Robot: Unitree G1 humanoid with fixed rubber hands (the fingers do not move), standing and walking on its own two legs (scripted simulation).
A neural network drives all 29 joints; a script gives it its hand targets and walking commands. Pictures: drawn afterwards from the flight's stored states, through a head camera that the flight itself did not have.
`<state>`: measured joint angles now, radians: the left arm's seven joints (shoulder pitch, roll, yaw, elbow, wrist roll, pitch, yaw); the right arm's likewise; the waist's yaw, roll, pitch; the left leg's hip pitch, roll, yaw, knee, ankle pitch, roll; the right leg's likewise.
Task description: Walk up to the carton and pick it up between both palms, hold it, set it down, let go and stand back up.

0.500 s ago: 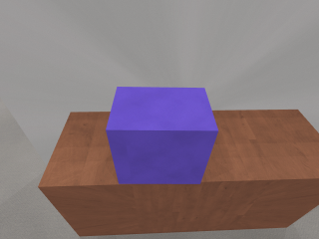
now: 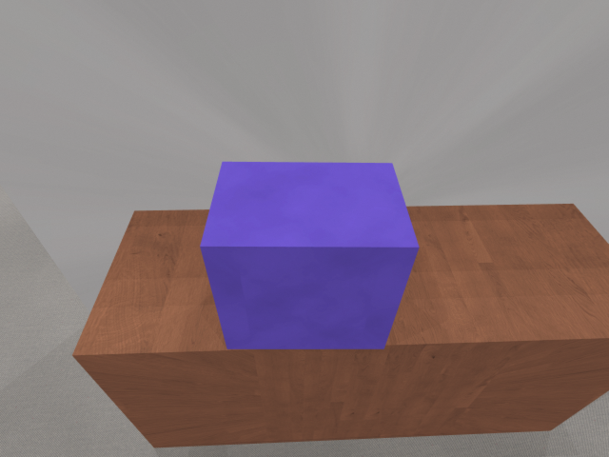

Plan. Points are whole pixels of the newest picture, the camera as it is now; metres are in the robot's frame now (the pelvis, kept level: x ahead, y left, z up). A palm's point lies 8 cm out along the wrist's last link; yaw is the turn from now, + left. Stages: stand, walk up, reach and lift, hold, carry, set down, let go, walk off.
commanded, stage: stand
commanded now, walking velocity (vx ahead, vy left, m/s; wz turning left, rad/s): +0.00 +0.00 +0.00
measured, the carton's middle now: (306, 259) +0.49 +0.00 -0.04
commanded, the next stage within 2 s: none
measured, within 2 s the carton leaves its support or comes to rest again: neither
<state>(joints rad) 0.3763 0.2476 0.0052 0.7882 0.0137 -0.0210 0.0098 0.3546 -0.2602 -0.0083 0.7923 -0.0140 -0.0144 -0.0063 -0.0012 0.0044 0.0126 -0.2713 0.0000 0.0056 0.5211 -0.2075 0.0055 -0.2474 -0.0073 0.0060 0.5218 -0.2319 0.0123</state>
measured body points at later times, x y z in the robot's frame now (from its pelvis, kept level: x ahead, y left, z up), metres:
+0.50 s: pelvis +0.02 +0.00 +0.00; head +0.02 +0.00 +0.45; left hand +0.09 +0.25 -0.13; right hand +0.09 -0.26 -0.13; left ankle +0.05 +0.12 -0.73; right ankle +0.03 -0.13 -0.73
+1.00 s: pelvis +0.03 -0.01 +0.01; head +0.03 +0.00 +0.46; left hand +0.08 +0.25 -0.13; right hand +0.08 -0.26 -0.13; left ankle +0.05 +0.12 -0.73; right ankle +0.03 -0.13 -0.73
